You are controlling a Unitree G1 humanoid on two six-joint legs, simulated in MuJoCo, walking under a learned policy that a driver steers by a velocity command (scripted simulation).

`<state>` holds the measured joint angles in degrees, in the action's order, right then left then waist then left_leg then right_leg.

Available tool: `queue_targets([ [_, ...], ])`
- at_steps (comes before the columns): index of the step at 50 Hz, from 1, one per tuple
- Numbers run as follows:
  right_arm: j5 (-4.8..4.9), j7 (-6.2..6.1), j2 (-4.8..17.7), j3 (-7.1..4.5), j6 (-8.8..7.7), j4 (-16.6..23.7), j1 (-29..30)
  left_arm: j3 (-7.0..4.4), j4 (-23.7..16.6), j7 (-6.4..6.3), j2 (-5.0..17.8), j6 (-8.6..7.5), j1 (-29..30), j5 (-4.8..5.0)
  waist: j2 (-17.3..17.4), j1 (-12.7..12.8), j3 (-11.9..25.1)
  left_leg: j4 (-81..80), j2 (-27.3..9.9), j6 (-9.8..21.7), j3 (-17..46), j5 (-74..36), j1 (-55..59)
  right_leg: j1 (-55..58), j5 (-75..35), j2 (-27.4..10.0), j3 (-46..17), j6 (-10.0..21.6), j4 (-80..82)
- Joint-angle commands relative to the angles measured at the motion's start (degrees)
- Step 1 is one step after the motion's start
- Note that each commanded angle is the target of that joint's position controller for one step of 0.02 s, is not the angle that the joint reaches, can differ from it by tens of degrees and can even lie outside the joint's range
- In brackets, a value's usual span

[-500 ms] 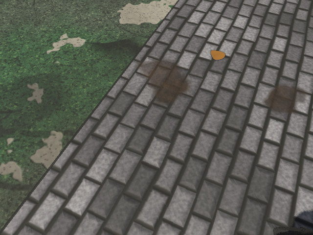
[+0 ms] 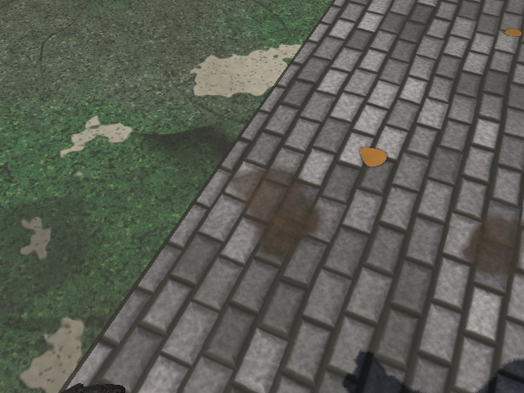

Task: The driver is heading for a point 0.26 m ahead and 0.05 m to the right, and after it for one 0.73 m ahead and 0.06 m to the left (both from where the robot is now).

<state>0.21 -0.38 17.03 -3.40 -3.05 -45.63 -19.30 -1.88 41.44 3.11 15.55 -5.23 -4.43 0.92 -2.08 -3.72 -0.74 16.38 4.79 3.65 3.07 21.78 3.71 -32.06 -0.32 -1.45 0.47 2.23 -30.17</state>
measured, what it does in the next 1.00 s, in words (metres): walks ahead, turning left: right foot, then left foot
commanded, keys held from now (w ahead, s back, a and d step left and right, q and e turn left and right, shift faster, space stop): w+e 0.02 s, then e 0.12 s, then q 0.86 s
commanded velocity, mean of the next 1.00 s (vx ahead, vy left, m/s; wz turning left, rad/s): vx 0.13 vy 0.00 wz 0.24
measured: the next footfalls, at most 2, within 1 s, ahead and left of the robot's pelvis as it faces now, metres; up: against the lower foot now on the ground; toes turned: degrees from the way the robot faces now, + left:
right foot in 0.04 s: +0.20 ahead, -0.11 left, +0.00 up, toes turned -2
left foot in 0.60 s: +0.30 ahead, +0.10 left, +0.00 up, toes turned +3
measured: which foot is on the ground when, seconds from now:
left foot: down 0.00-0.06, up 0.08-0.58, down 0.60-1.00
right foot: up 0.00-0.02, down 0.04-0.60, up 0.62-1.00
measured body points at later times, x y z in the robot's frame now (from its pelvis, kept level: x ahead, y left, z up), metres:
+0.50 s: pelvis +0.20 -0.03 +0.01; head +0.23 -0.03 +0.46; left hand +0.33 +0.24 -0.11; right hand +0.33 -0.30 -0.10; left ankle +0.27 +0.10 -0.71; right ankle +0.16 -0.11 -0.73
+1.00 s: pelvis +0.26 -0.02 +0.01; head +0.30 -0.01 +0.46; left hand +0.34 +0.29 -0.10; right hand +0.49 -0.26 -0.08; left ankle +0.26 +0.09 -0.73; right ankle +0.31 -0.16 -0.71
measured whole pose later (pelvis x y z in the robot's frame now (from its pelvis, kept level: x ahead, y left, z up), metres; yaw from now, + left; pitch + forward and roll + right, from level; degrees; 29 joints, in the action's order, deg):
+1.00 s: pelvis +0.26 -0.02 +0.01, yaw +17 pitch +3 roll -1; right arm 0.8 -2.0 18.3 -4.7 3.0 -36.2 -9.9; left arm -3.7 43.9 -0.7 17.3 0.2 -5.4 0.5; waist 0.1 -1.2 -2.2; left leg 28.7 5.6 0.8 12.9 11.7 -18.7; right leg -21.1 19.2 2.2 -6.0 -4.8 -36.8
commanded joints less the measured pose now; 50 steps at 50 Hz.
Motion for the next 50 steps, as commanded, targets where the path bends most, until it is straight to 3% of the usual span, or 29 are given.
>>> queue_targets([
  [1,-0.23,-0.78,10.25,-2.64,0.40,2.01,0.39,-2.91,-3.19,0.25,8.45,-0.79,-2.56,-0.10,6.85,4.58,3.91,11.17,-16.30,4.76,1.17,-57.87,2.10,8.10,5.00,3.48,2.64,3.88,0.61],
  [2,-0.51,-1.21,9.55,-2.15,0.72,2.89,1.57,-4.10,-1.35,-0.12,10.83,-0.63,-10.17,-0.63,5.21,8.59,8.65,22.88,-13.35,2.40,-1.50,-59.46,-2.72,20.07,0.05,3.19,0.83,5.68,1.58],
  [3,-1.58,-1.45,6.50,-1.02,0.12,5.38,-1.73,-5.26,-1.44,-0.52,16.42,-0.61,-16.16,-1.74,-4.42,8.11,16.58,43.79,-7.28,-1.88,-3.87,-39.03,-20.69,40.44,-10.52,-9.71,-19.13,12.81,0.34],
  [4,-1.87,-0.88,3.23,0.19,-0.94,4.80,-5.21,-4.88,-1.25,-0.47,14.85,-0.32,-16.50,-0.90,-14.76,6.51,22.34,60.81,2.65,-5.65,-0.49,9.64,-36.45,52.62,-16.09,-19.12,-41.77,21.52,6.89],
  [5,-0.75,0.01,8.04,-0.55,-2.07,5.22,-2.83,-3.78,-1.87,-0.63,11.22,0.09,-15.10,-0.05,-7.35,7.97,20.33,64.63,-1.31,-5.16,5.83,10.33,-40.91,51.14,-14.40,-17.73,-38.49,19.14,7.66],
  [6,0.52,0.37,8.35,-0.57,-2.60,6.88,2.55,-3.51,-2.95,-1.00,10.11,0.55,-11.94,-0.24,-3.12,7.90,13.94,63.19,-3.81,-5.12,4.94,7.58,-42.27,44.34,-17.79,-15.59,-30.19,17.03,7.39],
  [7,0.00,0.15,8.12,-0.59,-2.69,7.73,6.00,-3.44,-3.42,-1.18,9.88,0.92,-9.47,-0.38,2.41,6.79,8.02,59.33,-5.53,-5.36,3.31,5.39,-42.65,36.10,-23.81,-13.23,-24.54,15.57,8.20],
  [8,-0.70,-0.16,8.46,-0.96,-2.12,7.39,5.90,-2.70,-3.73,-1.58,7.87,1.03,-7.64,-0.53,4.16,5.12,6.65,55.05,-7.84,-5.49,2.66,3.38,-40.44,31.05,-26.72,-12.40,-20.30,14.36,9.19],
  [10,-0.49,-0.33,6.10,-0.51,-0.63,6.16,2.30,-1.83,-3.35,-1.78,6.12,1.01,-6.39,-1.45,1.09,2.62,6.39,49.01,-8.98,-6.45,1.72,1.13,-34.05,24.01,-30.92,-10.49,-15.85,13.70,11.45],
  [12,-0.33,-0.83,3.80,0.09,0.49,4.89,0.23,-1.54,-1.91,-1.86,6.06,0.66,-5.47,-1.92,-1.40,1.56,6.95,41.68,-9.20,-7.54,0.58,-2.36,-30.26,20.34,-35.32,-9.01,-10.28,13.27,12.55],
  [14,-0.29,-1.12,3.14,0.35,0.98,4.61,1.31,-1.65,-0.79,-2.28,6.96,1.01,-4.61,-2.05,-2.41,1.95,7.70,34.59,-9.44,-7.70,0.08,-8.55,-27.78,19.52,-35.46,-7.85,-6.01,11.90,13.05],
  [17,0.36,-0.87,3.91,0.05,1.21,5.06,5.23,-1.74,0.75,-2.89,7.90,1.78,-4.84,-2.40,-2.33,4.04,7.06,27.82,-9.24,-6.96,-0.23,-17.43,-26.66,20.82,-28.95,-7.59,-3.19,10.01,14.73],
  [22,0.43,-0.16,5.44,-0.96,1.94,8.19,10.33,-2.53,2.85,-3.91,9.66,4.36,-5.43,-1.71,-1.66,5.93,2.86,25.21,-9.14,-5.93,-0.12,-9.80,-33.89,28.02,-19.12,-12.10,-5.24,11.32,13.88],
  [27,0.89,1.34,4.41,-1.21,2.33,9.96,10.24,-3.17,2.56,-5.12,10.09,6.80,-4.50,-0.29,-2.28,5.39,2.63,19.37,-7.05,-4.18,-3.40,-4.24,-33.75,33.90,-25.11,-14.41,-5.65,10.07,6.72],
  [29,0.77,1.57,5.62,-1.97,1.82,9.27,6.30,-3.28,2.59,-5.69,9.97,7.09,-4.47,0.40,-1.06,2.66,5.04,7.75,-4.99,-1.31,-4.06,-17.26,-23.57,31.54,-27.63,-10.53,-1.53,5.68,-1.77],
  [30,0.33,0.94,10.51,-3.47,1.73,9.30,3.02,-3.12,1.71,-5.69,9.29,6.32,-5.02,-0.68,4.90,2.04,8.95,6.97,-10.39,2.53,5.23,-37.52,-12.31,23.45,-17.86,-5.58,2.15,1.43,-12.01],
  [31,-0.91,0.16,16.82,-4.96,2.02,10.19,0.98,-2.17,-0.97,-5.06,6.52,5.19,-3.61,-2.87,17.45,2.34,11.05,8.65,-24.34,14.22,24.34,-64.93,-0.03,4.12,20.06,5.02,5.14,-4.03,-28.48],
  [32,-0.83,-0.18,11.48,-3.55,2.00,10.14,-1.02,-2.03,-0.89,-4.15,6.77,4.47,-1.71,-3.09,14.59,-0.29,17.04,8.02,-27.34,19.14,27.56,-66.02,3.64,-0.87,39.05,5.90,-4.26,-4.73,-37.85],
  [33,-0.44,-0.23,10.25,-3.20,1.80,10.56,1.76,-2.56,-0.69,-3.52,8.18,4.37,-1.94,-1.41,9.64,0.81,13.71,8.38,-24.66,16.72,22.36,-61.46,1.91,-3.33,37.48,3.40,-6.35,-4.75,-40.96],
  [34,0.12,-0.42,9.54,-3.26,1.90,11.15,4.68,-2.56,-0.25,-3.71,7.61,4.57,-1.48,-0.79,6.26,1.80,11.17,8.28,-21.11,13.32,18.57,-54.72,-0.25,-4.90,34.00,2.18,-5.99,-4.89,-39.74],
  [35,0.88,-0.60,9.23,-3.15,2.33,11.62,6.84,-2.76,-0.24,-4.10,7.87,4.94,-0.79,-1.02,4.16,2.36,8.51,7.36,-19.14,11.30,16.81,-49.75,-3.00,-5.60,30.74,1.31,-5.74,-5.45,-35.97],
  [37,0.81,-0.94,9.82,-3.25,3.27,12.15,8.28,-2.86,-0.57,-4.37,7.41,5.51,-0.78,-0.87,6.77,3.85,7.29,5.92,-15.91,10.18,15.21,-46.43,-8.01,-1.11,26.83,2.05,-4.48,-6.73,-30.15],
  [39,0.32,-1.28,10.65,-3.70,3.86,12.43,8.05,-2.74,-0.37,-4.49,6.70,5.60,-1.78,-0.61,8.77,3.96,8.10,5.84,-15.17,10.38,15.19,-46.46,-8.91,1.21,25.10,2.98,-4.15,-7.88,-25.07],
  [42,0.45,-1.88,11.28,-3.99,4.44,12.65,8.38,-2.71,-0.44,-4.65,6.49,5.71,-1.26,-0.68,9.42,3.56,8.90,6.04,-14.38,9.71,16.37,-41.81,-11.44,4.91,21.97,3.47,-4.73,-8.60,-18.90],
  [48,0.44,-1.78,10.86,-3.87,5.38,13.24,10.20,-3.19,-1.25,-3.94,7.15,4.74,-0.86,-0.38,12.30,2.96,7.50,6.71,-13.11,8.15,23.19,-30.33,-14.04,10.28,20.77,4.25,-5.82,-7.18,-8.32],
  [50,0.99,-1.87,10.42,-3.70,5.69,13.65,11.82,-3.60,-0.70,-3.45,7.39,4.01,-3.43,-0.29,12.61,4.56,7.19,8.59,-11.68,6.48,24.85,-27.75,-14.59,14.75,16.17,4.27,-5.20,-5.83,1.15],
])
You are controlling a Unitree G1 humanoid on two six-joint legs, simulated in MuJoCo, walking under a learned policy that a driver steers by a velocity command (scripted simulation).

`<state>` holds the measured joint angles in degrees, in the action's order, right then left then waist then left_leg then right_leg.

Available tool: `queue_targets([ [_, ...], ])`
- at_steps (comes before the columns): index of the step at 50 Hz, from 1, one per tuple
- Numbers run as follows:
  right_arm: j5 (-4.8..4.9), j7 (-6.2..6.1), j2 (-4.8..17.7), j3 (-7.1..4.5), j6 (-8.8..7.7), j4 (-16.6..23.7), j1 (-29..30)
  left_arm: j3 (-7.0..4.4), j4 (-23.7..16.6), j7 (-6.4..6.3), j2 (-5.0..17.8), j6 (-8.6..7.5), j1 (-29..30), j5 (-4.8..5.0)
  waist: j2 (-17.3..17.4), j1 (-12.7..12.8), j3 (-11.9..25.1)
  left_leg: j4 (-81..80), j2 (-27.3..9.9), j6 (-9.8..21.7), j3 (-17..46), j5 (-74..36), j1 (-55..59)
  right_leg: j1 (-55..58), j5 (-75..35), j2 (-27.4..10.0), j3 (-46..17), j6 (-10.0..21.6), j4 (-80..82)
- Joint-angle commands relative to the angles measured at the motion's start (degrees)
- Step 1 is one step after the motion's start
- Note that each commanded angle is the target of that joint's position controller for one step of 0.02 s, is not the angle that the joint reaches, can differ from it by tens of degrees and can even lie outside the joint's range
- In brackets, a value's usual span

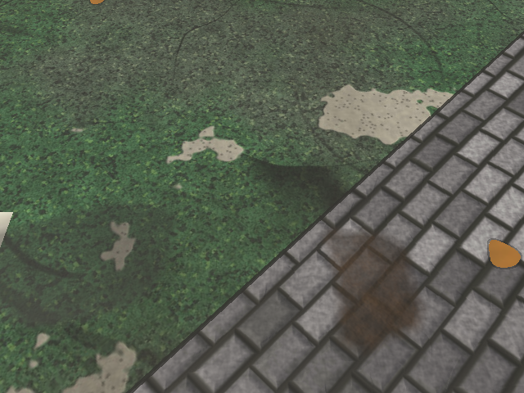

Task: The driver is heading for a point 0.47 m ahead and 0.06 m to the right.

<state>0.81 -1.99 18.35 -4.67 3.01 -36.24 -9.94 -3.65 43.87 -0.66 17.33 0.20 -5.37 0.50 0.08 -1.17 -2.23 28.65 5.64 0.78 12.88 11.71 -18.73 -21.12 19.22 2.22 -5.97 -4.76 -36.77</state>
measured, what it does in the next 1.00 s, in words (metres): walks ahead: right foot, then left foot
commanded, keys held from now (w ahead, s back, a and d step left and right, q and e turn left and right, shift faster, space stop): no key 0.32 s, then w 0.30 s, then no key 0.38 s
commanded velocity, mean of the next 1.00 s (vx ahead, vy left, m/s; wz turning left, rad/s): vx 0.13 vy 0.00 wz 0.13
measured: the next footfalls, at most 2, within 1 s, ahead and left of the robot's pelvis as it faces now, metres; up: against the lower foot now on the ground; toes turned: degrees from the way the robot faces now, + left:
right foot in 0.04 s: +0.06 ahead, -0.13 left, +0.00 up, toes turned +7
left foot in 0.38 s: +0.00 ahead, +0.13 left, +0.00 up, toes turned +1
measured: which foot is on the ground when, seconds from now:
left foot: down 0.00-0.04, up 0.06-0.36, down 0.38-0.70, up 0.72-1.00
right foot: up 0.00-0.02, down 0.04-0.40, up 0.42-0.68, down 0.70-1.00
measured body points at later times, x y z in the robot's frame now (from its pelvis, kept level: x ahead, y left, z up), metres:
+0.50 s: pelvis +0.01 -0.01 +0.00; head +0.02 +0.00 +0.45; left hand +0.10 +0.27 -0.12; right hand +0.13 -0.26 -0.11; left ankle -0.04 +0.12 -0.74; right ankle +0.01 -0.12 -0.71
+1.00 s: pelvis +0.13 -0.05 +0.01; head +0.15 -0.06 +0.46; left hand +0.19 +0.22 -0.11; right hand +0.28 -0.31 -0.11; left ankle +0.16 +0.11 -0.71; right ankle +0.12 -0.13 -0.74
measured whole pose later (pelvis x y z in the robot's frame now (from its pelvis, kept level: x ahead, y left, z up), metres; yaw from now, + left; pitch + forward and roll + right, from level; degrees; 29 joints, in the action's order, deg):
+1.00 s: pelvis +0.13 -0.05 +0.01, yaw +5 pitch +0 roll +0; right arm 0.0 -2.3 16.0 -3.1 0.3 -43.8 -11.5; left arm -0.7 50.0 0.6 13.8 -2.4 -12.1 -0.7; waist 2.4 1.6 -2.4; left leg 39.9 -3.7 -3.6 2.5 15.2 -23.4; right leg -8.4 11.9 3.3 2.4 4.1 -20.5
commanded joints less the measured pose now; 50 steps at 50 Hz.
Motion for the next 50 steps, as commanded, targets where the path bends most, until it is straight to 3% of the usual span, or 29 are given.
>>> queue_targets([
  [1,0.68,-0.42,8.22,-2.08,-0.22,4.36,2.96,-2.13,-2.29,0.41,5.94,-1.69,-4.79,-0.09,9.75,3.15,8.68,-1.87,-10.91,7.31,13.86,-13.50,6.39,8.19,-10.11,-0.53,2.04,2.23,14.82],
  [2,0.07,-0.47,5.79,-1.36,-0.26,4.12,0.38,-2.82,-2.44,0.20,8.81,-1.68,-5.63,-0.96,4.24,1.88,9.36,4.05,-7.37,4.25,10.19,-2.44,1.69,13.80,-13.84,-8.50,-4.46,5.07,17.55],
  [3,-0.67,-0.42,3.34,-0.70,-0.62,4.20,-3.58,-3.44,-3.47,-0.09,13.38,-1.09,-3.29,-2.06,-11.32,-1.78,7.15,14.78,2.92,0.57,-0.19,19.42,-8.94,16.74,-25.95,-19.78,-18.10,12.64,19.12],
  [4,-1.31,-0.51,7.73,-1.96,-1.37,4.52,-2.79,-3.13,-3.64,0.12,11.86,-1.33,-4.17,-3.40,-14.77,0.26,6.68,28.14,1.71,-2.11,-1.52,27.27,-11.61,11.80,-26.58,-26.17,-26.76,20.94,20.91],
  [5,-0.76,-0.50,10.50,-2.96,-1.43,3.28,-3.11,-2.30,-4.59,0.00,9.17,-1.64,-1.58,-2.89,-9.98,-0.25,5.02,34.98,-0.18,-2.79,-0.32,23.54,-11.62,10.15,-23.46,-23.79,-22.47,20.98,20.58],
  [6,-0.50,-0.64,10.21,-3.18,-1.03,1.82,-3.32,-1.79,-4.72,-0.09,7.14,-1.66,0.93,-1.94,-7.43,-0.92,3.50,37.24,-0.54,-3.55,-0.81,19.78,-11.60,9.35,-20.54,-19.49,-16.28,18.06,19.54],
  [8,-0.66,-0.94,7.03,-2.42,-0.23,0.73,-3.45,-0.91,-4.37,-0.40,5.47,-1.57,1.30,-0.58,-7.10,-0.38,2.80,39.13,-0.44,-5.13,-1.03,15.39,-11.88,10.54,-20.95,-15.86,-11.17,16.10,18.68],
  [10,-0.24,-0.73,4.48,-1.44,-0.37,1.21,-1.98,-0.40,-3.40,-0.67,4.59,-1.24,-0.42,-0.75,-8.35,0.37,3.20,33.57,-1.08,-6.05,-3.57,13.50,-9.63,11.83,-22.93,-13.56,-7.11,16.21,18.59],
  [13,-0.54,-0.38,1.90,0.03,-0.76,1.84,0.66,-0.47,-2.49,-0.78,5.53,-0.74,-1.84,-0.84,-10.90,2.13,4.70,17.65,-4.90,-6.70,-7.97,13.96,-3.73,14.59,-23.85,-13.02,-5.47,16.22,17.43],
  [15,-0.15,-0.11,2.42,0.13,-0.99,1.41,1.21,-1.01,-1.75,-0.64,7.62,-0.19,-3.86,-0.63,-11.90,3.61,4.90,9.24,-4.97,-6.57,-10.44,13.12,0.66,14.39,-25.36,-13.72,-6.48,16.76,16.70],
  [18,-0.29,0.20,2.35,0.19,-1.14,-1.99,-3.61,-0.21,-0.55,-0.24,6.32,-0.20,-4.96,0.33,-8.92,1.30,5.18,-10.50,-4.02,-3.62,-12.38,-0.30,12.84,9.55,-12.00,-11.87,-5.89,13.83,16.48],
  [19,-0.66,0.00,4.09,0.02,-1.18,-2.02,-4.03,0.07,-0.04,0.12,5.92,-0.85,-6.41,-0.08,-6.68,1.61,5.66,-8.30,-6.16,-1.78,-9.60,-1.56,18.43,4.39,-4.72,-10.75,-5.37,11.05,16.21],
  [20,-0.89,-0.36,6.50,-0.33,-1.23,-1.96,-6.58,0.71,-0.61,0.64,4.26,-1.54,-5.12,-1.27,-0.77,1.07,6.68,-6.40,-12.09,1.10,-3.34,-1.06,22.31,-1.10,2.60,-7.57,-1.79,8.54,10.05],
  [21,-1.17,0.21,10.21,-1.58,-1.35,-3.95,-8.89,1.13,-1.82,0.64,1.69,-2.28,-3.94,-0.69,11.81,1.05,5.74,-9.31,-15.45,6.41,2.98,16.94,16.70,-3.76,7.45,0.04,8.33,5.32,2.80],
  [23,-1.55,0.69,8.39,-1.06,-3.00,-3.81,-9.68,-0.11,-3.98,0.49,5.80,-3.28,3.51,0.56,13.04,-3.42,-4.14,-19.95,-22.02,12.23,15.73,29.80,11.34,-11.90,9.41,-1.54,7.24,4.50,-9.53],
  [24,-1.56,0.50,8.08,-0.84,-3.98,-4.31,-10.10,-0.69,-3.83,0.47,6.27,-3.51,2.69,1.21,13.17,-2.79,-5.87,-20.73,-23.04,13.12,17.17,27.28,12.28,-15.69,12.34,-3.06,5.55,5.31,-15.07],
  [25,-0.69,0.45,7.36,-0.70,-4.82,-4.71,-10.03,-0.89,-3.82,0.77,6.29,-3.86,1.13,1.29,12.66,-2.06,-6.12,-20.42,-23.65,13.32,17.22,24.62,15.34,-19.62,11.11,-4.88,3.97,6.13,-17.07],
  [27,0.13,0.34,6.19,-0.38,-5.51,-4.77,-9.38,-0.44,-3.64,1.86,4.52,-5.00,1.50,1.26,9.52,-1.74,-5.01,-20.14,-21.18,11.25,11.30,17.06,18.07,-19.30,6.27,-6.25,4.40,7.36,-11.51],
  [30,0.24,0.84,7.42,-0.83,-5.42,-4.45,-7.99,0.53,-3.16,3.28,2.29,-5.68,1.69,0.48,9.47,-1.37,-1.58,-18.93,-16.89,9.82,2.47,8.10,11.98,-5.23,-0.75,-3.77,8.30,6.54,-1.33],
  [34,-0.14,1.26,5.89,-0.24,-4.99,-4.89,-7.52,-0.66,0.20,2.81,5.03,-4.64,-7.91,0.21,6.42,4.10,1.01,-10.29,-14.51,6.25,-1.29,-0.70,2.66,15.03,-11.42,-0.77,9.54,6.09,8.01],
  [35,-0.74,1.18,3.36,0.59,-5.08,-4.99,-7.86,-1.17,0.54,2.19,6.87,-4.57,-11.56,-0.04,3.04,5.74,3.70,-1.52,-11.25,3.17,-4.86,-2.93,0.81,20.98,-14.16,-4.54,5.04,7.22,10.31],
  [36,-2.06,0.66,-0.61,1.86,-5.43,-3.03,-9.80,-2.42,0.04,1.65,14.08,-4.31,-14.30,-0.94,-12.12,5.02,8.02,15.57,-4.46,-2.02,-11.09,9.42,-8.09,28.55,-21.76,-17.22,-11.59,12.97,14.39],
  [37,-1.03,-0.14,2.14,1.11,-5.70,-2.41,-10.22,-2.79,1.26,2.04,15.10,-4.03,-17.60,-0.99,-18.22,6.20,10.14,28.56,-2.26,-4.05,-9.41,25.31,-13.89,28.08,-20.33,-24.75,-27.89,20.86,21.45],
  [38,0.04,-0.29,5.61,-0.02,-5.49,-3.55,-11.64,-1.64,0.59,2.24,12.06,-4.31,-13.69,-0.61,-11.45,4.13,6.55,35.80,-5.55,-3.72,-6.70,24.31,-16.03,24.24,-17.18,-24.81,-25.89,21.10,21.52],
  [39,0.23,-0.19,6.23,-0.30,-5.05,-4.37,-10.35,-0.91,0.13,2.34,9.49,-4.51,-10.42,-0.58,-8.32,3.28,3.64,37.01,-7.41,-3.09,-7.40,20.80,-16.43,20.53,-18.82,-22.09,-19.11,19.28,20.89],
  [40,-0.16,-0.30,5.54,-0.39,-4.49,-5.03,-9.77,-0.40,-0.18,2.39,8.00,-4.48,-7.71,-0.68,-6.06,2.34,2.44,35.50,-8.81,-2.85,-8.39,17.41,-15.61,18.00,-22.23,-19.40,-13.54,17.41,21.08],
  [43,-0.84,-0.34,2.42,-0.06,-3.69,-5.99,-9.73,0.81,0.48,1.65,4.68,-4.46,-4.84,-1.49,-6.20,0.32,3.37,28.97,-10.19,-3.44,-9.16,8.12,-7.48,12.87,-37.50,-14.53,-3.20,16.21,21.58],
  [46,-0.98,-0.38,0.16,0.80,-3.44,-5.68,-7.16,0.95,1.53,0.96,5.11,-4.02,-3.23,-1.55,-6.02,-0.01,4.50,16.61,-9.86,-4.37,-10.26,4.59,-2.05,11.82,-43.18,-12.62,1.57,16.52,20.60],
  [50,-0.57,-0.52,1.87,0.67,-2.61,-5.19,-3.38,0.52,3.62,1.01,7.04,-2.71,-4.37,-0.94,-5.48,1.62,4.89,7.39,-9.11,-4.53,-10.93,0.91,2.80,11.96,-38.11,-14.05,-0.16,17.21,20.04],
])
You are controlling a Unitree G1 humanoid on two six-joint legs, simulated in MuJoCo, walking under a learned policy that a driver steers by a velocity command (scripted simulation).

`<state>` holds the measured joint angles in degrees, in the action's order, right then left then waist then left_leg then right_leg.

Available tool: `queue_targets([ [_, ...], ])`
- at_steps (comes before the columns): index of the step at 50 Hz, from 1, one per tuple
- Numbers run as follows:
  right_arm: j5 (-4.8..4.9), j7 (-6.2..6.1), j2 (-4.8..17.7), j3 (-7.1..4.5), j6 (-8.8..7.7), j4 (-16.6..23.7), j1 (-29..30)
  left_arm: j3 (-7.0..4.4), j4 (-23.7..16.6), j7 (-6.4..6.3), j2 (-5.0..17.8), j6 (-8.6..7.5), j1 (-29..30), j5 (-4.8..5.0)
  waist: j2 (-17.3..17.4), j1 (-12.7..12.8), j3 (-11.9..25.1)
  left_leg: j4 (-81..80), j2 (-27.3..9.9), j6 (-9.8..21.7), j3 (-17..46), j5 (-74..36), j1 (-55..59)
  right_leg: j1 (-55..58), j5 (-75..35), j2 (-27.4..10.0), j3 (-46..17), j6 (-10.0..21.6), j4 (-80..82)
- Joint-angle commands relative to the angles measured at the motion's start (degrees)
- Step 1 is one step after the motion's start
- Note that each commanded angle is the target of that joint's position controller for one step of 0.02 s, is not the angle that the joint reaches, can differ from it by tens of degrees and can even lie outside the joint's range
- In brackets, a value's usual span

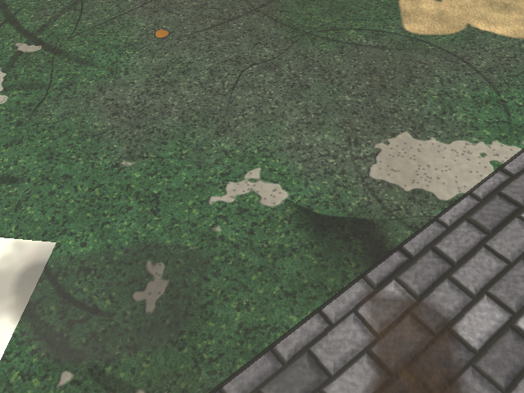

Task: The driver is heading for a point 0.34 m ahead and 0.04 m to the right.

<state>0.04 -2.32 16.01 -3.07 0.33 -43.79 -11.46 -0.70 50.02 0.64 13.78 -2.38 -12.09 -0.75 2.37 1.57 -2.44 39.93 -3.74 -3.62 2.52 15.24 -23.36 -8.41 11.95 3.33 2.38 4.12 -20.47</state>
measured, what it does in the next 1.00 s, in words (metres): steps on the spot: left foot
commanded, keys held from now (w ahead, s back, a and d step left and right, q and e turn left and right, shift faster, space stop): no key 0.78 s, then w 0.16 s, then w+e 0.06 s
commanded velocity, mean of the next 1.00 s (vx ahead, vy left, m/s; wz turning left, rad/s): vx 0.06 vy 0.00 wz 0.00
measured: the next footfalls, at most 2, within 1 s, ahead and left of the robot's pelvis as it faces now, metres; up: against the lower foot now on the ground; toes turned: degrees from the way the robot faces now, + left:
left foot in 0.08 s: +0.10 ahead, +0.15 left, +0.00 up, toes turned -1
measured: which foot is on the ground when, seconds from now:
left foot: up 0.00-0.06, down 0.08-0.84, up 0.86-1.00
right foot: down 0.00-1.00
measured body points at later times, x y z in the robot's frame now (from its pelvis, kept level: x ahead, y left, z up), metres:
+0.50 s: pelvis +0.04 +0.02 -0.01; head +0.05 +0.02 +0.44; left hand +0.11 +0.29 -0.14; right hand +0.16 -0.24 -0.14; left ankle +0.06 +0.15 -0.74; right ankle -0.01 -0.08 -0.74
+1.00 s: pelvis +0.06 +0.04 +0.00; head +0.06 +0.05 +0.45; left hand +0.05 +0.31 -0.15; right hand +0.14 -0.24 -0.14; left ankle +0.07 +0.16 -0.71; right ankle -0.01 -0.08 -0.74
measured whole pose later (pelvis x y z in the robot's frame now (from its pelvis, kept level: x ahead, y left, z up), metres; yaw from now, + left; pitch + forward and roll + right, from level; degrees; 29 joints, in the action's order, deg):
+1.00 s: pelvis +0.06 +0.04 +0.00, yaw -1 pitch -1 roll +0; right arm 1.6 -0.3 14.9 -3.2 -2.7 -61.2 -9.5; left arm -2.2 60.6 -1.5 15.1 -2.1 -20.1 1.1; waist -1.0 2.2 -0.1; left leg 45.8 -1.9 1.7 -1.9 24.8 -21.1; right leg -2.6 18.7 0.4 0.6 1.9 -21.6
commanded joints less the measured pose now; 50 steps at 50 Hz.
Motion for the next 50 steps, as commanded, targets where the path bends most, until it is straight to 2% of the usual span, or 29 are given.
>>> queue_targets([
  [1,0.19,-0.22,4.40,-0.99,0.26,2.29,-1.43,-2.27,-2.21,-0.17,10.20,0.12,2.95,0.58,-7.37,-1.35,4.49,-6.48,0.35,0.30,-0.62,-3.59,8.75,-1.31,-27.20,-15.17,-9.09,8.11,3.46],
  [3,-0.63,-0.28,4.60,-0.99,0.20,1.99,-1.35,-1.64,-1.27,0.05,8.61,0.38,3.34,1.29,-5.42,-2.87,3.17,-16.57,0.54,2.04,-0.53,-12.59,14.53,-3.74,-16.60,-13.06,-9.22,5.20,2.19],
  [4,-1.11,-0.56,6.65,-1.39,0.06,2.15,-1.04,-1.13,-0.60,0.15,7.24,0.13,1.53,0.67,-3.11,-2.30,3.33,-17.97,-1.91,3.03,2.47,-21.48,18.48,-5.36,-10.69,-11.05,-8.88,2.58,1.17],
  [5,-0.82,-0.85,9.90,-2.02,0.06,2.49,-0.46,-1.08,-0.11,0.43,7.05,-0.21,-1.77,-0.56,1.25,0.49,4.35,-15.06,-4.52,4.75,4.44,-29.23,21.71,-7.34,-4.21,-7.37,-6.79,0.31,0.20],
  [6,-0.25,-0.59,9.21,-2.01,0.15,1.73,1.00,-1.01,0.62,0.43,6.71,-0.12,-3.99,-0.42,4.24,1.88,5.21,-12.79,-3.73,6.64,4.03,-25.85,20.99,-6.69,-2.02,-5.28,-5.13,-1.13,1.39],
  [7,-0.10,-0.04,6.58,-1.66,0.06,1.80,1.98,-0.96,0.89,0.23,7.50,0.22,-1.47,-0.05,2.64,-0.29,4.28,-12.96,-1.98,6.09,3.06,-22.64,19.22,-5.41,-2.29,-4.62,-4.11,-1.94,0.56],
  [8,-0.45,0.20,5.20,-1.30,-0.11,1.33,2.24,-1.00,0.83,-0.04,7.70,0.56,0.23,0.26,1.62,-0.87,4.01,-13.33,-1.47,5.35,2.89,-23.28,18.77,-5.21,-4.43,-4.65,-3.82,-2.12,-0.32],
  [9,-0.61,0.37,5.01,-1.18,-0.37,0.83,2.29,-0.97,0.98,-0.31,7.62,1.02,0.68,0.37,1.73,-0.89,4.27,-13.27,-1.15,4.93,2.70,-24.95,18.76,-4.51,-7.27,-4.85,-3.85,-1.98,-0.97],
  [12,-0.31,0.51,5.40,-1.29,-1.05,-1.19,1.81,-1.10,1.89,-0.62,8.19,2.01,0.17,0.27,0.99,-0.70,5.08,-12.70,-0.76,4.93,2.15,-26.87,18.63,-2.18,-11.66,-5.31,-3.94,-1.83,-1.75],
  [20,-0.18,0.26,5.77,-1.22,-0.96,-5.62,3.82,-1.23,4.59,-1.13,8.05,3.00,0.62,0.54,-1.98,-0.56,4.33,-13.28,-0.01,5.07,1.41,-24.52,17.57,-0.34,-12.81,-5.61,-3.80,-2.14,-1.92],
  [39,-0.20,-0.36,4.73,-0.58,-0.02,-15.32,4.63,-0.44,9.08,-1.86,6.82,2.13,-2.13,0.30,-2.39,-1.16,0.69,-16.22,1.39,4.07,0.32,-14.13,16.15,-3.81,-2.97,-5.88,-4.18,-2.22,1.12],
  [40,-0.19,-0.39,4.18,-0.43,0.06,-16.05,3.86,-0.45,9.67,-1.97,6.68,2.16,-3.36,0.36,-2.93,-1.09,1.80,-15.64,2.40,4.02,-0.83,-8.49,16.30,-3.44,3.37,-5.70,-4.24,-1.79,2.05],
  [41,0.05,-0.43,4.09,-0.46,0.14,-16.31,4.05,-0.86,9.83,-2.15,7.69,2.29,-3.95,0.76,-4.23,-0.76,0.72,-13.30,4.23,3.98,-2.77,0.12,14.22,-4.10,13.07,-6.16,-5.65,-0.49,3.46],
  [42,0.24,-0.41,4.03,-0.51,0.00,-16.03,4.84,-1.55,9.51,-2.38,9.67,2.37,-4.20,1.16,-6.88,-0.21,-1.29,-9.34,6.03,3.93,-4.91,8.02,9.85,-4.72,24.02,-8.44,-9.52,1.71,5.93],
  [43,0.28,-0.21,4.17,-0.53,-0.50,-15.00,7.02,-2.21,9.19,-2.54,11.45,2.20,-5.24,1.46,-9.57,0.85,-4.10,-4.04,6.50,3.97,-6.18,10.66,3.73,-4.65,32.81,-13.27,-16.05,4.57,9.90],
  [44,0.52,0.23,3.89,-0.39,-1.34,-13.68,9.09,-3.04,8.99,-2.71,13.44,1.70,-5.62,1.72,-11.93,1.48,-6.86,2.20,4.39,4.59,-5.14,9.48,-0.93,-5.02,36.01,-19.33,-23.42,7.89,13.41],
  [45,1.01,0.72,3.99,-0.48,-2.18,-12.92,10.33,-3.29,8.97,-2.84,13.21,0.92,-6.42,1.52,-11.74,1.84,-8.91,7.66,1.87,5.17,-3.04,10.78,-6.72,-3.24,33.66,-23.00,-27.68,10.26,15.21],
  [46,1.48,1.22,4.34,-0.74,-2.90,-12.72,10.40,-3.19,8.98,-2.80,11.86,0.09,-7.15,1.25,-10.61,1.79,-9.75,12.07,-0.07,5.57,-1.29,13.07,-12.75,0.96,29.33,-24.56,-29.01,11.27,15.23],
  [48,1.84,2.15,4.20,-0.90,-4.38,-12.57,10.10,-2.98,8.50,-2.42,9.68,-0.77,-7.58,2.01,-7.50,1.29,-8.77,9.60,-2.19,6.06,-0.50,12.26,-16.91,7.30,20.81,-22.76,-25.47,9.80,13.47],
  [50,1.71,2.76,3.04,-0.73,-5.74,-12.14,11.25,-3.21,7.78,-2.01,10.00,-0.72,-7.37,2.33,-7.22,1.21,-6.38,0.45,-0.71,5.27,-2.89,8.87,-9.51,5.72,13.10,-18.66,-19.76,7.91,11.74],
])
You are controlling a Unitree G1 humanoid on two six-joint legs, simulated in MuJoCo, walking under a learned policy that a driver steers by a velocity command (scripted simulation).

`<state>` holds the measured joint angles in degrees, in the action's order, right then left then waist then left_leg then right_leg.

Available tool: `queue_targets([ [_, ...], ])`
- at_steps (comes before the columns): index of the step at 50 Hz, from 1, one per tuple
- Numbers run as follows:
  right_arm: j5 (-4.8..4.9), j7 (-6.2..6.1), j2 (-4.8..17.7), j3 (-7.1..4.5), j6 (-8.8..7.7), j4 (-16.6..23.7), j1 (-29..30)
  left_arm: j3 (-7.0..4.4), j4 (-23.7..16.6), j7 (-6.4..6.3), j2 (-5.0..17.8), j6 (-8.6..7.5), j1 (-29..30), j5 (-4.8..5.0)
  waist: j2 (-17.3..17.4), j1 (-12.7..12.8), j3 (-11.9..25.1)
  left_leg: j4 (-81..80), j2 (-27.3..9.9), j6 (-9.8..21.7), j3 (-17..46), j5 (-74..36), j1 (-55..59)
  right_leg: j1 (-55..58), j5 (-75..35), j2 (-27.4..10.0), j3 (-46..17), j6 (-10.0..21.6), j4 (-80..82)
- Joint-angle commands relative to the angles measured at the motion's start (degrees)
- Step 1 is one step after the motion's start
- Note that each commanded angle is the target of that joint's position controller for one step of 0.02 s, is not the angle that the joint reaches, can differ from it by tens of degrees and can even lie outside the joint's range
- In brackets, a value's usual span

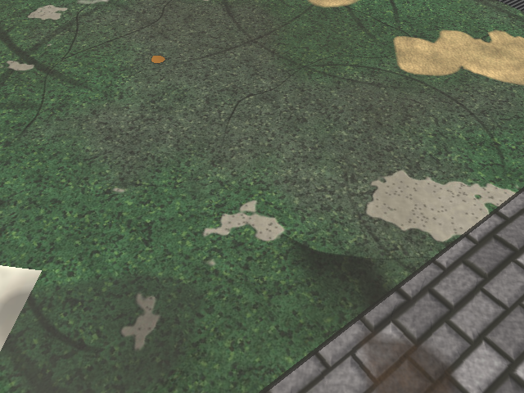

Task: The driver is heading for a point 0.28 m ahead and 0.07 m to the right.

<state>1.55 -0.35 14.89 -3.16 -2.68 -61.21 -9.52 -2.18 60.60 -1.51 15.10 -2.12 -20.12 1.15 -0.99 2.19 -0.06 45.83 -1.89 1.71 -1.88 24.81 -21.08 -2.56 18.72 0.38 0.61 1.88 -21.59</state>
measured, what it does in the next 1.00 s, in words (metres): walks ahead: left foot, then right foot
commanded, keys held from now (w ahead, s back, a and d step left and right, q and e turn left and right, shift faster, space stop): w+e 0.20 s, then no key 0.80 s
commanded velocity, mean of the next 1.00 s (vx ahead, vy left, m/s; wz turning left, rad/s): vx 0.17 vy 0.00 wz -0.15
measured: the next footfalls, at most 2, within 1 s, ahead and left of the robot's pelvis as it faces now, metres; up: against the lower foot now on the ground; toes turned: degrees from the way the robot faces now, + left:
left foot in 0.10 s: +0.11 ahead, +0.14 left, +0.00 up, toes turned +0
right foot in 0.52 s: +0.31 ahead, -0.10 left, +0.00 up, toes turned -11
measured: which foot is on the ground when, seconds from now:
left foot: up 0.00-0.08, down 0.10-0.54, up 0.56-0.80, down 0.82-1.00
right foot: down 0.00-0.10, up 0.12-0.50, down 0.52-1.00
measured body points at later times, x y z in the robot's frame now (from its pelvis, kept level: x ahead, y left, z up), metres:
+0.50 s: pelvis +0.17 +0.03 -0.01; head +0.20 +0.02 +0.44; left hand +0.38 +0.24 -0.12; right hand +0.10 -0.22 -0.16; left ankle +0.07 +0.14 -0.74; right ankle +0.27 -0.10 -0.73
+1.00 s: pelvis +0.24 +0.03 +0.00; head +0.25 +0.04 +0.45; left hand +0.37 +0.26 -0.15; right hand +0.24 -0.23 -0.15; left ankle +0.25 +0.15 -0.74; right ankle +0.27 -0.09 -0.74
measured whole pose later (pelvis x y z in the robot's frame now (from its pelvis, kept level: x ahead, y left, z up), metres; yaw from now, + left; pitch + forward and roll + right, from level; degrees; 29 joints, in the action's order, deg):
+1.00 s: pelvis +0.24 +0.03 +0.00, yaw -9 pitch -1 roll -1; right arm -0.6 -1.8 12.4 -1.5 -1.6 -63.0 -11.8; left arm -2.3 57.9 -1.6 12.5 -0.3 -8.4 -0.5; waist -0.8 0.3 -1.6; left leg 28.8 -1.4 -0.4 -1.0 16.5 -11.4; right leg -15.4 10.0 0.1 2.0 0.6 -26.3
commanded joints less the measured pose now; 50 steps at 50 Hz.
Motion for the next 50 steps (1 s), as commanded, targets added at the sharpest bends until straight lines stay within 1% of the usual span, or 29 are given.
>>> queue_targets([
  [1,0.24,1.06,3.66,-0.57,-3.04,4.82,7.90,-1.96,-3.23,0.35,9.47,-0.73,1.31,0.43,-4.52,-0.46,-7.45,-9.48,-0.92,-0.68,-0.29,-3.02,-5.11,-3.70,4.08,-13.79,-15.48,9.66,11.65],
  [2,0.41,1.21,3.75,-0.79,-3.16,3.52,4.38,-2.17,-3.77,0.48,10.16,-0.39,2.48,0.60,-4.62,-2.59,-6.04,-14.28,0.93,-1.36,-2.21,-8.75,3.29,-8.36,2.94,-12.11,-13.54,8.96,9.85],
  [4,0.42,0.63,6.27,-2.21,-2.79,0.03,-5.55,-1.94,-4.90,0.49,9.54,-0.29,3.40,0.59,-3.48,-7.02,-2.40,-17.99,3.73,-2.32,-3.34,-14.45,20.14,-17.21,-1.93,-8.81,-11.58,6.85,3.13],
  [5,0.22,-0.05,9.43,-3.31,-2.84,-0.80,-12.16,-1.02,-5.90,0.60,6.38,-0.66,5.12,0.30,1.60,-10.55,0.45,-21.81,-2.86,-0.36,5.08,-10.43,28.53,-22.76,-3.89,-4.58,-7.35,3.58,-9.88],
  [6,-0.72,-0.31,16.71,-4.64,-2.85,-1.36,-19.50,0.41,-9.25,0.42,0.51,-1.52,5.30,-0.29,18.18,-11.17,6.53,-30.31,-18.58,6.89,29.01,-1.72,37.67,-34.37,9.72,2.54,-0.62,-0.59,-31.50],
  [7,-2.14,0.21,13.19,-3.23,-3.77,-1.52,-18.18,-0.60,-9.53,0.25,3.38,-2.06,4.57,1.24,14.47,-9.67,6.51,-35.60,-23.11,11.48,42.06,8.11,32.85,-37.26,14.85,1.73,-7.99,-0.42,-44.59],
  [8,-1.64,0.44,9.86,-2.07,-4.45,0.41,-11.70,-1.38,-9.59,0.41,5.81,-2.39,4.28,2.65,9.63,-6.77,-0.42,-36.29,-22.36,10.20,35.78,11.60,27.62,-40.94,10.01,-1.80,-9.90,1.19,-48.61],
  [9,-1.00,0.61,7.18,-1.28,-4.73,1.93,-6.90,-1.67,-9.04,0.57,6.08,-2.46,3.88,2.61,8.70,-5.10,-4.00,-37.17,-19.18,7.59,27.77,7.98,23.69,-40.58,4.25,-4.13,-9.09,1.94,-48.37],
  [10,-1.01,0.74,5.89,-0.80,-4.77,2.67,-4.27,-2.00,-8.41,0.48,5.38,-2.41,3.54,2.01,7.91,-4.12,-5.80,-37.79,-16.72,5.59,20.82,0.59,21.09,-39.32,-0.33,-5.37,-9.08,2.17,-46.17],
  [12,-2.18,0.68,3.66,-0.01,-4.48,2.09,-4.86,-2.56,-7.97,0.86,4.53,-1.83,3.32,1.36,7.73,-3.20,-6.29,-36.24,-12.01,3.39,9.09,-21.55,17.88,-34.13,-4.64,-5.61,-7.75,1.87,-42.48],
  [14,-2.74,0.12,5.11,-0.11,-4.17,1.49,-6.76,-2.53,-8.47,1.31,2.74,-1.12,3.59,0.67,6.24,-2.30,-4.65,-34.17,-11.53,5.14,4.00,-41.96,17.85,-32.81,-5.39,-4.10,-5.57,0.48,-40.10],
  [19,-2.05,-1.40,7.46,-0.12,-2.52,1.72,-5.78,-0.79,-13.00,1.91,-0.65,-0.11,13.93,-0.64,5.67,-3.05,-3.12,-32.79,-10.04,6.75,-3.11,-52.16,14.53,-25.60,-12.69,-3.68,0.22,-1.77,-19.82],
  [23,-0.84,-1.18,8.48,-0.58,-1.50,0.44,-7.18,-1.20,-14.00,2.39,2.25,0.24,15.65,-0.70,6.71,-2.53,-1.23,-27.47,-12.33,6.93,-1.57,-54.59,18.56,-21.67,-12.62,-2.30,0.79,0.63,-13.63],
  [25,-0.30,-1.13,8.33,-0.70,-1.10,0.54,-5.33,-2.36,-12.32,2.34,4.63,-0.11,10.55,-1.23,5.39,1.24,1.62,-19.35,-10.57,4.92,-1.98,-56.58,19.29,-13.34,-18.58,0.04,2.20,3.44,-5.57],
  [26,-0.94,-0.91,7.86,-0.56,-1.17,0.07,-7.96,-3.59,-11.37,1.85,8.19,-0.27,7.41,-1.56,1.91,1.99,4.75,-12.28,-7.23,2.26,-3.54,-50.31,16.43,-4.87,-35.93,-1.98,-0.40,5.15,-3.69],
  [27,-2.88,-0.54,4.93,0.45,-1.62,0.50,-12.12,-4.27,-10.71,1.28,12.08,0.07,3.19,-2.72,-5.91,0.52,12.17,0.44,-2.40,-1.06,-5.28,-26.58,3.46,12.41,-62.46,-12.67,-11.56,10.93,-9.97],
  [28,-2.51,-0.07,0.30,2.05,-1.16,-0.70,-15.77,-2.75,-9.55,1.43,7.99,0.35,1.21,-2.84,-11.98,0.05,21.08,13.70,2.24,-3.75,-0.46,13.61,-0.46,16.70,-66.16,-23.39,-24.14,20.25,-6.79],
  [29,-0.80,0.08,3.45,0.90,-0.31,-0.80,-12.64,-1.84,-9.57,1.97,5.20,0.27,3.72,-1.70,-6.52,0.03,18.91,17.80,0.55,-4.16,5.23,17.17,-0.50,10.16,-51.17,-20.81,-23.35,19.04,-3.45],
  [30,0.08,-0.32,3.91,0.72,0.38,0.91,-8.00,-1.63,-10.40,1.90,4.99,-0.01,9.53,-0.97,-5.83,-1.06,10.64,18.25,-0.73,-4.24,4.26,15.90,-4.40,3.23,-40.49,-18.49,-18.90,16.37,-0.66],
  [32,-0.84,-2.03,4.17,0.21,1.96,1.17,-5.40,-1.36,-11.41,1.47,4.63,-0.39,16.46,-1.49,-2.92,-3.32,3.77,12.27,-2.59,-4.82,4.21,9.98,-2.59,-8.80,-25.96,-14.81,-14.39,12.14,4.03],
  [35,-1.49,-3.16,2.76,0.36,3.04,0.41,-7.20,-1.63,-11.05,0.88,5.12,0.11,18.10,-2.58,-5.12,-4.85,3.86,2.32,-1.67,-5.24,2.42,4.52,4.91,-15.77,-17.90,-12.49,-11.30,11.32,6.51],
  [38,-1.76,-2.82,2.35,0.49,3.27,-0.30,-7.31,-1.46,-10.19,0.28,4.72,0.54,18.59,-1.74,-5.38,-5.53,4.89,-8.90,-1.03,-4.08,1.05,-7.60,11.62,-18.32,-6.56,-11.01,-9.39,9.81,7.10],
  [40,-2.87,-2.07,2.76,0.45,3.39,-0.68,-7.07,-1.09,-8.76,0.20,3.44,0.97,17.25,-0.89,-4.32,-5.91,3.04,-16.81,-0.40,-2.26,0.29,-14.54,16.15,-21.59,6.95,-8.39,-7.67,5.79,7.00],
  [41,-3.44,-1.92,4.23,0.40,3.40,0.10,-5.98,-0.82,-7.66,0.33,2.55,1.07,15.25,-1.15,-2.13,-4.93,0.37,-20.75,-2.98,-0.78,3.23,-14.75,15.24,-22.67,11.04,-6.61,-6.63,2.84,5.89],
  [42,-2.75,-2.10,7.69,-0.17,3.33,0.74,-3.92,-1.17,-7.42,0.22,3.06,1.37,13.36,-1.53,2.70,-2.03,-2.60,-22.93,-4.66,0.97,5.07,-5.03,7.98,-20.14,10.38,-3.31,-3.42,0.38,4.64],
  [43,-2.27,-1.99,6.80,0.00,2.77,0.66,-2.11,-0.96,-7.46,-0.06,2.34,1.52,14.31,-1.89,6.51,-1.67,-3.98,-25.99,-4.07,1.50,5.69,4.47,-0.15,-12.99,4.33,-1.77,-1.40,-1.06,2.18],
  [44,-2.39,-1.93,5.13,0.44,2.07,0.89,-0.61,-1.02,-7.20,-0.24,2.53,1.49,14.44,-1.91,7.59,-1.24,-4.16,-28.13,-3.81,0.77,5.91,5.77,-2.93,-8.75,-0.58,-1.62,-1.11,-1.16,-0.36],
  [47,-2.31,-1.51,4.29,0.68,0.32,0.64,-0.12,-1.30,-5.39,-0.47,3.42,1.42,12.52,-1.79,6.15,-0.97,-2.29,-27.47,-3.24,-0.79,5.22,-4.00,0.40,-6.61,-8.87,-2.26,-1.36,0.19,-2.28],
  [50,-1.83,-1.51,4.38,0.72,0.15,-0.25,-2.95,-1.29,-4.12,-0.18,3.11,1.16,12.26,-1.37,3.17,-2.09,-0.12,-24.95,-2.41,-0.38,4.11,-12.95,5.49,-7.03,-14.30,-2.75,-1.51,0.35,-2.41],
])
